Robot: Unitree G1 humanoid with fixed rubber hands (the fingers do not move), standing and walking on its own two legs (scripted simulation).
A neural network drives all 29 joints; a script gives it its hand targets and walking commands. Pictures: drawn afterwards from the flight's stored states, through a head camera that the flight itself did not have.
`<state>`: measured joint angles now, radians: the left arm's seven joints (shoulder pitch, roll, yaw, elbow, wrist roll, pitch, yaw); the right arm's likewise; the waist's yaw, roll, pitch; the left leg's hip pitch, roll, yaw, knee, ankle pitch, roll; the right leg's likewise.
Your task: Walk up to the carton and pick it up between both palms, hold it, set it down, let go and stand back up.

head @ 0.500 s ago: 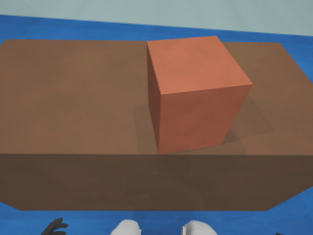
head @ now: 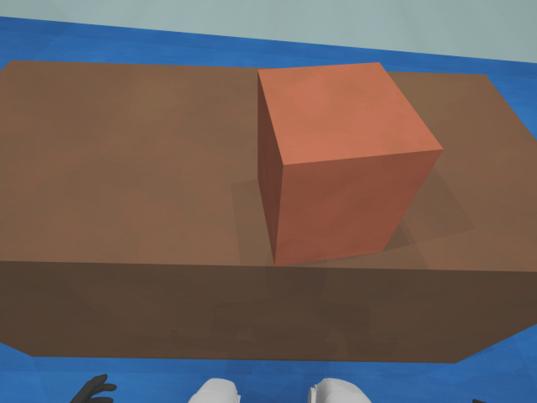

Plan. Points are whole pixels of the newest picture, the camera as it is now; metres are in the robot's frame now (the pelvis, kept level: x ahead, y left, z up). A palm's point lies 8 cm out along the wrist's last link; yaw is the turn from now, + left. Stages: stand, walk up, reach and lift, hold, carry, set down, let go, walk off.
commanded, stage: walk up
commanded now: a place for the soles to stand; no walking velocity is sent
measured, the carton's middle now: (325, 168) +0.45 -0.07 +0.08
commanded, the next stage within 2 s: none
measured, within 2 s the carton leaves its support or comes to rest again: neither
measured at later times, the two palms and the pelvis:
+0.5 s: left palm out of the picture +0.09 +0.30 -0.09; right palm out of the picture +0.08 -0.32 -0.09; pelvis +0.00 +0.00 +0.00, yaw +1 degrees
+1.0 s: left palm out of the picture +0.09 +0.29 -0.09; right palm out of the picture +0.07 -0.33 -0.08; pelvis +0.00 -0.01 +0.00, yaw +1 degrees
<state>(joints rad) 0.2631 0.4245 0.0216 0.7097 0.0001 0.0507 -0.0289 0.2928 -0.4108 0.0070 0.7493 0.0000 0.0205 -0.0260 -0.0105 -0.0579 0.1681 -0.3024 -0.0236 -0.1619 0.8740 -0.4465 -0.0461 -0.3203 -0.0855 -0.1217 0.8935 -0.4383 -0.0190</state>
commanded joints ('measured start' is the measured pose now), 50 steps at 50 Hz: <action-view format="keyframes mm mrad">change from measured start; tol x32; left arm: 1 -12 280 115 -95 10 -58 26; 50 -28 268 114 -96 10 -55 25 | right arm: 1 -69 -258 -113 -84 11 -25 -28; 50 0 -242 -115 -49 8 -32 -29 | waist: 1 63 -38 -79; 50 56 -100 -96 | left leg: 1 -221 -5 83 199 -158 57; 11 61 261 -580 -420 298 293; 17 -32 172 -361 -311 492 199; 22 -240 -19 80 239 -216 53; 29 -19 3 176 -135 63 52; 34 -52 271 -638 -518 -76 312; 50 -192 14 80 131 -118 47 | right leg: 1 155 -362 403 -516 151 -200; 6 74 -183 101 -236 455 -66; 11 -160 44 182 66 -248 -11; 27 165 -313 249 -421 402 -187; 34 -145 38 178 135 -252 -1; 44 289 -293 456 -594 -90 -104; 50 196 -314 318 -492 300 -141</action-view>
